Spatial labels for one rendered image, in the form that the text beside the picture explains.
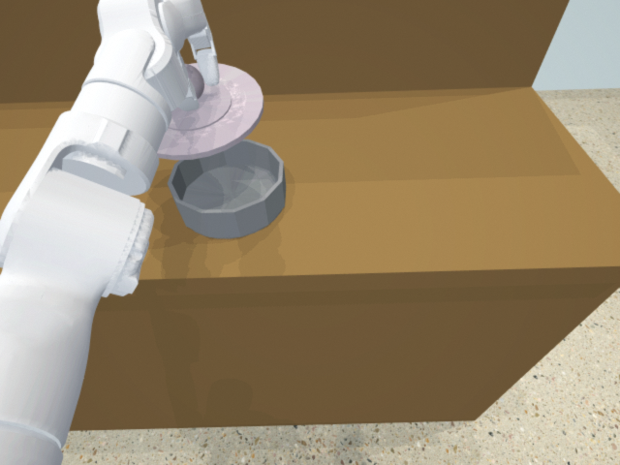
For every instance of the table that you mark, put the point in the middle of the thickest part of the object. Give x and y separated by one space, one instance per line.
442 230

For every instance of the robot left upper arm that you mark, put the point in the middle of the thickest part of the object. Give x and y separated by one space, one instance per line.
76 241

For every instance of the robot left hand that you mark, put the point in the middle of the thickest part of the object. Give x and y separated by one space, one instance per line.
198 33

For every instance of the pot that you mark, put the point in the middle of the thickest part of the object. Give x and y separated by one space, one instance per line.
230 194

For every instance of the knob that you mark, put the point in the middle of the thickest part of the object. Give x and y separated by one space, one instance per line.
196 78

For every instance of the left robot forearm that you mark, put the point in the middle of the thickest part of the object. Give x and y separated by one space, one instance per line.
112 134

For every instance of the lid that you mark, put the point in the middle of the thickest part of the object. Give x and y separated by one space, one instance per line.
228 113

